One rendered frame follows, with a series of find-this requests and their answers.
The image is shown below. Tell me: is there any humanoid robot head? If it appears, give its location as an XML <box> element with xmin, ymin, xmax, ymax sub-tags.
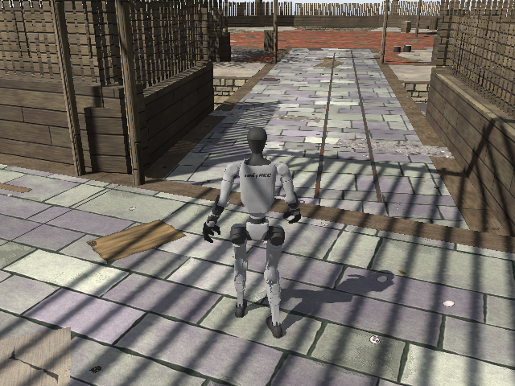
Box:
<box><xmin>244</xmin><ymin>127</ymin><xmax>271</xmax><ymax>166</ymax></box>

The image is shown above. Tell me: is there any robot left thigh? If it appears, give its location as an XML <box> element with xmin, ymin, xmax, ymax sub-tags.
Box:
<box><xmin>230</xmin><ymin>224</ymin><xmax>248</xmax><ymax>273</ymax></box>

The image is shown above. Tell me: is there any left robot hand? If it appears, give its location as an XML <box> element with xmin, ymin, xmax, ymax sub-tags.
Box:
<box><xmin>202</xmin><ymin>222</ymin><xmax>220</xmax><ymax>243</ymax></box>

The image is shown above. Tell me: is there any robot right upper arm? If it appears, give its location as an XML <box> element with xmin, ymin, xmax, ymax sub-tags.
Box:
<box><xmin>274</xmin><ymin>162</ymin><xmax>296</xmax><ymax>204</ymax></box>

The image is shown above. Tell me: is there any right robot hand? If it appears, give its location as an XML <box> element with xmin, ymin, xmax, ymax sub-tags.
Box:
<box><xmin>282</xmin><ymin>211</ymin><xmax>301</xmax><ymax>224</ymax></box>

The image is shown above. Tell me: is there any robot left forearm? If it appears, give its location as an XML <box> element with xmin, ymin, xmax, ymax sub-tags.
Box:
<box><xmin>206</xmin><ymin>195</ymin><xmax>225</xmax><ymax>227</ymax></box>

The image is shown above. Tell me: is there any robot left upper arm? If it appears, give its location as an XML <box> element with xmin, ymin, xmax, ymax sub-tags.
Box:
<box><xmin>217</xmin><ymin>162</ymin><xmax>241</xmax><ymax>207</ymax></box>

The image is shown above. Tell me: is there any robot right forearm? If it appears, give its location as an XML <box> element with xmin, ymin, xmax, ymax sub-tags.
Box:
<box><xmin>288</xmin><ymin>192</ymin><xmax>300</xmax><ymax>216</ymax></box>

